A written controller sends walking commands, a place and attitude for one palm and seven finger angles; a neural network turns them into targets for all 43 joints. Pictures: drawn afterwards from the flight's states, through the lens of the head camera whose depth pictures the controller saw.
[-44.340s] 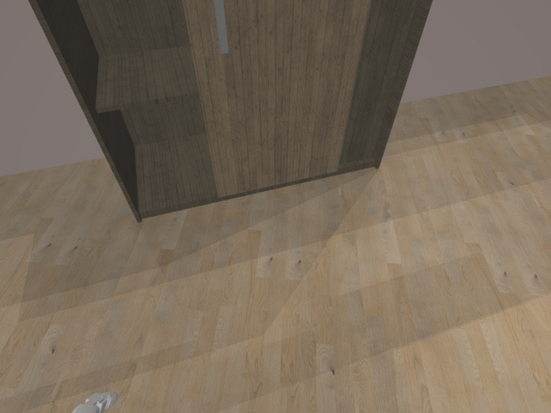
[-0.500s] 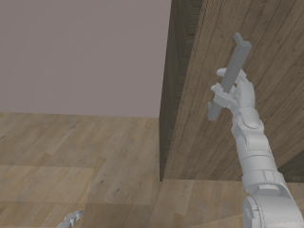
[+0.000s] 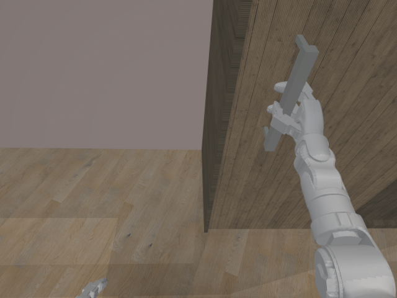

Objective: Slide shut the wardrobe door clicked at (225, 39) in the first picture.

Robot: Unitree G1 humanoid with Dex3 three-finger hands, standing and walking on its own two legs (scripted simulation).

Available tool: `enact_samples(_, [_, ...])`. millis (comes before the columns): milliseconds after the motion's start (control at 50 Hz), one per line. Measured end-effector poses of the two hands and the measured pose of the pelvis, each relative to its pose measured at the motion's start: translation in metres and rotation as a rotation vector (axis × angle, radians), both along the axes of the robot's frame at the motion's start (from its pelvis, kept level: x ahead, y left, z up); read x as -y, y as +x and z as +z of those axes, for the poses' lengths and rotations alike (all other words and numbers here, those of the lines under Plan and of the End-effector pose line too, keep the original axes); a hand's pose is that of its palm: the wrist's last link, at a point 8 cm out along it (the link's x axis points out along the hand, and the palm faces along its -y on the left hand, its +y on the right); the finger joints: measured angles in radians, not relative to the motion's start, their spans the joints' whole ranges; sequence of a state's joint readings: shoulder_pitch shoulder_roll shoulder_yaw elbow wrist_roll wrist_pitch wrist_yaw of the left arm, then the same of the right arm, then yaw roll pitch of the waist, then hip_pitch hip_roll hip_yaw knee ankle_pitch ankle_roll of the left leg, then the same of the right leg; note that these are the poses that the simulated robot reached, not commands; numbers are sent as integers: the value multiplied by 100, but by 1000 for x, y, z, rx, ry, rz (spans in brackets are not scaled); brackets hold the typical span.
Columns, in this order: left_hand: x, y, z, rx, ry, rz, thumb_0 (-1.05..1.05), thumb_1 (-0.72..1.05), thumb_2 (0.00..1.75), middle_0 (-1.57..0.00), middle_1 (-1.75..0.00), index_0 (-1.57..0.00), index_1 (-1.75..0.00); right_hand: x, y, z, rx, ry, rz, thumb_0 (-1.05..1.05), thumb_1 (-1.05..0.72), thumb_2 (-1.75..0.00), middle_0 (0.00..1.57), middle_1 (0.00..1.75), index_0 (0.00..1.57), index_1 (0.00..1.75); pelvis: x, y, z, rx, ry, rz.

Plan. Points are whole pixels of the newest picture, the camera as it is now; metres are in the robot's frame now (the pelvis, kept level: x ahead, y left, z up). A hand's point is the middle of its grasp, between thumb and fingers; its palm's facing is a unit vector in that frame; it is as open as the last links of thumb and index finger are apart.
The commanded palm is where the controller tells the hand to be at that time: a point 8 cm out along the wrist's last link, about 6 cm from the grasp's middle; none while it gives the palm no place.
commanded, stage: step sideways, sliding the door along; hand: right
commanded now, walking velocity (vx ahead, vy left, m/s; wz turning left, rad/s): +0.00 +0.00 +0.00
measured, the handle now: (282, 100) +0.50 -0.15 +0.14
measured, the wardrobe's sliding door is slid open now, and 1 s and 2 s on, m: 0.00 0.00 0.00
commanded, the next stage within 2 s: none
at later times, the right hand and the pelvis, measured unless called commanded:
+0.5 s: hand (272, 116) +0.45 -0.12 +0.14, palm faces +0.23 +0.97 -0.10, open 6.1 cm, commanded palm +0.42 -0.11 +0.15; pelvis +0.01 +0.05 +0.00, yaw +1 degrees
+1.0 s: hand (268, 113) +0.46 -0.11 +0.14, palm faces +0.50 +0.86 -0.10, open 7.0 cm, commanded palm +0.41 -0.07 +0.15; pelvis +0.07 +0.15 -0.01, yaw -3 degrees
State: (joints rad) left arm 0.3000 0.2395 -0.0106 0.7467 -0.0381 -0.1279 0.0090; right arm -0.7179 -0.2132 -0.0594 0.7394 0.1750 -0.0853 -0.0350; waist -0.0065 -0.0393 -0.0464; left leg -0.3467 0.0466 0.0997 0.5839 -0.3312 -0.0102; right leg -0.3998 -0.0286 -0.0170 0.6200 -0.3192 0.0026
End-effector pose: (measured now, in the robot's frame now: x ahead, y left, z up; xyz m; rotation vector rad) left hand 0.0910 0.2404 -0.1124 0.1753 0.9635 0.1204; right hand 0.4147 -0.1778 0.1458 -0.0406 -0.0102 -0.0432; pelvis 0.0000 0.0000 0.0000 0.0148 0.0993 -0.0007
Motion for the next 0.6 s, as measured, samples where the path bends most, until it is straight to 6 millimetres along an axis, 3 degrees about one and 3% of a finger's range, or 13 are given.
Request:
enact_samples(220, [-8,14,-1,32,29,70,1,90,90,-20,-30,-20,-30,1,1,0,39,-103,-34,-3,-71,-81,38,140,26,140,-5,-4,-3,49,-12,67])
enact_samples(420, [-34,29,-22,-34,-3,47,1,90,90,-20,-30,-20,-30,-9,-1,-2,44,-94,-173,-2,-72,-85,42,140,22,140,-44,3,-10,121,-2,31])
enact_samples(500, [-48,42,-10,-53,46,-4,2,90,90,-20,-30,-20,-30,-11,0,-2,51,-70,-190,-1,-72,-85,42,139,23,140,-52,6,-2,117,-34,15])
enact_samples(600, [-61,70,-4,-12,60,-25,2,90,90,-20,-30,-20,-30,-12,0,-5,100,-45,-196,1,-73,-85,42,140,23,140,-60,11,-6,127,-18,26])
